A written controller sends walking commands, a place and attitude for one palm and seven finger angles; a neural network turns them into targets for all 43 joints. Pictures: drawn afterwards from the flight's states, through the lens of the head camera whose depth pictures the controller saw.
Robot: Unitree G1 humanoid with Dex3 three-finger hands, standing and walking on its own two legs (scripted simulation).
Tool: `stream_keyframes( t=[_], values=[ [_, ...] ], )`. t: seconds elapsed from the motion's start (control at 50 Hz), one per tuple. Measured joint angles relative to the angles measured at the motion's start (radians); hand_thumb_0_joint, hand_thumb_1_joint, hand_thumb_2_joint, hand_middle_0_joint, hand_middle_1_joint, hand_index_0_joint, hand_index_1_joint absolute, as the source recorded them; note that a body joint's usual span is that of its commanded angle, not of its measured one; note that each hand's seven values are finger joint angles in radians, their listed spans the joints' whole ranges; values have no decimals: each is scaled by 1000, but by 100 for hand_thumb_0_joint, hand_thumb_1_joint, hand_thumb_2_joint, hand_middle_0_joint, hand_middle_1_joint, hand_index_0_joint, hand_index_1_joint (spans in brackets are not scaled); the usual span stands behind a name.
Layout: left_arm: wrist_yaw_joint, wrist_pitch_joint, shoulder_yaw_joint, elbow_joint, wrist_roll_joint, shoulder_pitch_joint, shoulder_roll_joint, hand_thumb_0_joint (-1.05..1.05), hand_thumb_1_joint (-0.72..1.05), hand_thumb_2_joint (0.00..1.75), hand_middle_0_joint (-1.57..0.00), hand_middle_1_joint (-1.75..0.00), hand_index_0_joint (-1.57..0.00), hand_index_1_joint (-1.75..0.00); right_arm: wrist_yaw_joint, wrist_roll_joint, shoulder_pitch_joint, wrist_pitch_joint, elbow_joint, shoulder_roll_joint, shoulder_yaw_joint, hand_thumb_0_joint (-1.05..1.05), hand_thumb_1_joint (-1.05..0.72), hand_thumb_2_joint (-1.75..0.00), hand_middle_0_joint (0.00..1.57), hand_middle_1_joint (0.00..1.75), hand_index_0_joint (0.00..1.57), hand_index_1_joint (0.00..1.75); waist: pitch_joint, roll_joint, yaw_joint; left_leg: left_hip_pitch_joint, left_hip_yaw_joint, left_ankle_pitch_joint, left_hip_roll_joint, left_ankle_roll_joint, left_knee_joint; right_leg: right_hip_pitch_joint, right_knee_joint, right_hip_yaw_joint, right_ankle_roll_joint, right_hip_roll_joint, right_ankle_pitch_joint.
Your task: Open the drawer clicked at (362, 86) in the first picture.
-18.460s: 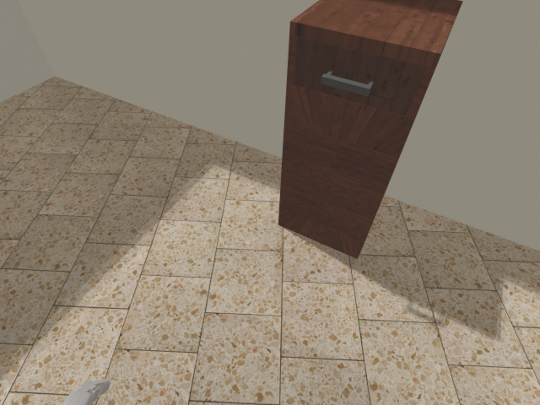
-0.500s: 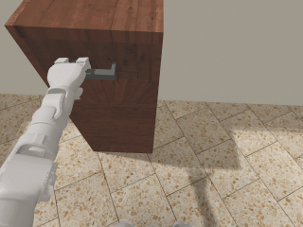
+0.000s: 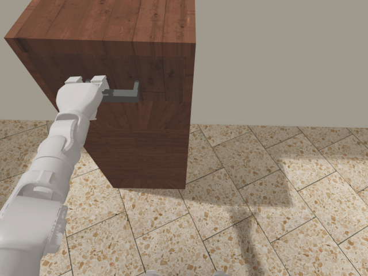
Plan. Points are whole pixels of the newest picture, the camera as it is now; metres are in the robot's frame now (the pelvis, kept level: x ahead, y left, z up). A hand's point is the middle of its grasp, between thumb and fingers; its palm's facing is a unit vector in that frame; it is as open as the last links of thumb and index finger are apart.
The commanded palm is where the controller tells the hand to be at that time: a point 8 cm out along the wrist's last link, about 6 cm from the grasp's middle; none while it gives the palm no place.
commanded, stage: pull the drawer open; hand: left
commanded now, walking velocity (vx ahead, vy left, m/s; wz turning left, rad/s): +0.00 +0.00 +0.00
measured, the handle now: (111, 89) +0.53 +0.17 +0.06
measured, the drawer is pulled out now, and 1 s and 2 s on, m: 0.00 0.13 0.25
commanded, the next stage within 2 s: none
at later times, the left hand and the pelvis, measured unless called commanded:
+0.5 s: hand (83, 138) +0.41 +0.22 +0.04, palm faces -0.02 -0.06 -1.00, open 5.7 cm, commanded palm +0.38 +0.20 +0.09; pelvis +0.01 -0.01 +0.01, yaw +2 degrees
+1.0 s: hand (77, 163) +0.35 +0.22 +0.04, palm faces -0.01 -0.08 -1.00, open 5.6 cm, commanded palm +0.31 +0.20 +0.09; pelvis +0.01 -0.01 +0.01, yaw +1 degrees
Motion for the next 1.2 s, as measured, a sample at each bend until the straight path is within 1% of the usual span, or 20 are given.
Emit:
stream_keyframes(
  t=[0.16,0.3,0.42,0.52,0.66,0.8,0.98,1.2],
  values=[
    [-5,9,2,-116,-17,122,-22,1,74,82,-32,-135,-34,-134,7,5,-18,19,-16,2,-3,0,-91,-90,20,30,20,30,-9,6,23,52,8,-3,-1,0,-27,48,-25,10,2,1,-2],
    [-2,19,-17,-227,-23,223,-49,0,74,83,-32,-136,-35,-134,13,10,-60,28,-39,3,-3,1,-91,-90,20,30,20,30,-6,6,51,93,2,0,-8,-2,-48,90,-40,4,1,-4,-5],
    [6,34,-42,-284,-25,267,-71,1,73,84,-32,-136,-35,-134,15,12,-104,29,-57,1,-1,1,-91,-90,20,30,20,30,2,4,76,110,-11,4,-15,-6,-51,110,-37,-9,-2,-11,-10],
    [8,48,-55,-312,-23,290,-83,1,73,84,-31,-136,-36,-134,13,12,-132,28,-67,2,3,0,-91,-90,20,30,20,30,7,2,89,118,-20,8,-19,-10,-50,119,-32,-18,-7,-14,-13],
    [-2,62,-49,-375,-30,356,-82,1,74,83,-30,-136,-36,-135,10,12,-147,29,-80,5,11,1,-91,-90,20,30,20,30,11,3,94,139,-21,12,-17,-15,-58,137,-34,-18,-13,-12,-12],
    [-11,58,-36,-440,-31,422,-76,1,74,83,-30,-135,-36,-135,5,11,-143,28,-82,6,19,1,-91,-90,20,30,20,30,20,2,97,158,-21,16,-16,-19,-65,152,-36,-17,-17,-10,-11],
    [-7,71,-10,-576,-46,564,-78,2,74,83,-30,-135,-37,-135,9,7,-142,14,-88,2,15,1,-91,-90,20,30,20,30,24,12,97,181,-11,16,-14,-20,-76,170,-40,-7,-17,-8,-10],
    [15,77,-15,-701,-38,685,-88,2,74,84,-30,-135,-38,-135,8,1,-179,-10,-86,4,25,1,-91,-90,20,30,20,30,37,10,118,201,-16,16,-19,-21,-75,189,-32,-11,-18,-13,-17]
  ],
)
